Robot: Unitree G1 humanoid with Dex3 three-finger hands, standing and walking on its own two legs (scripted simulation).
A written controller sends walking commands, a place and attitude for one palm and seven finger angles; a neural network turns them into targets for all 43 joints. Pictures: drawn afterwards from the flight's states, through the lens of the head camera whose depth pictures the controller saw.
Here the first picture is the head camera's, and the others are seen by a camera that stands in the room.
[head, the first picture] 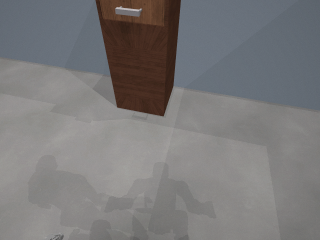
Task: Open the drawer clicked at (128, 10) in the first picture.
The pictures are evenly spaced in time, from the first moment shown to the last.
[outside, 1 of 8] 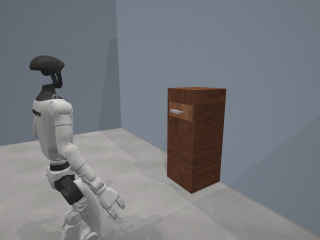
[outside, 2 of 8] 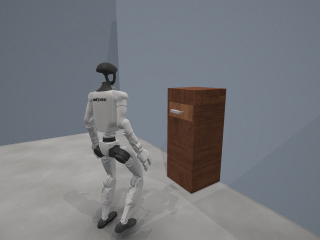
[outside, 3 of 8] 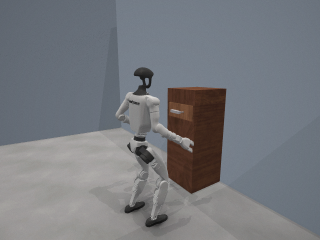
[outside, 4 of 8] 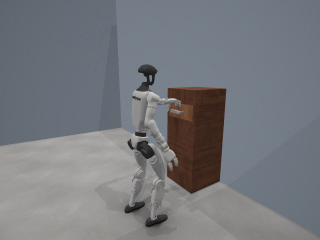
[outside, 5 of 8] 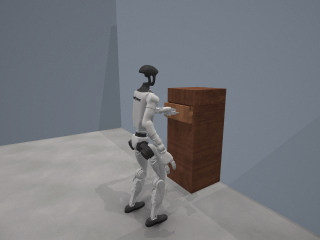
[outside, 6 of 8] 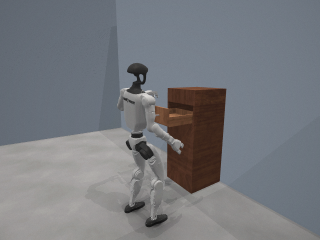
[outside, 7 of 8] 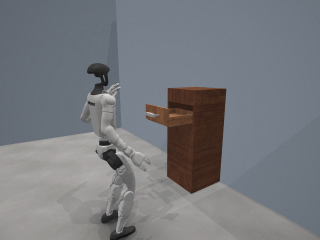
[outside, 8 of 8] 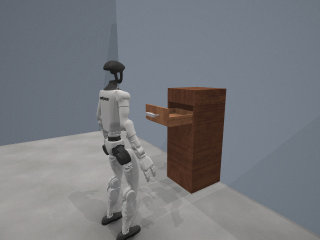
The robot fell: no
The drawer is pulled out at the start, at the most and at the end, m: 0.00 0.30 0.30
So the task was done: yes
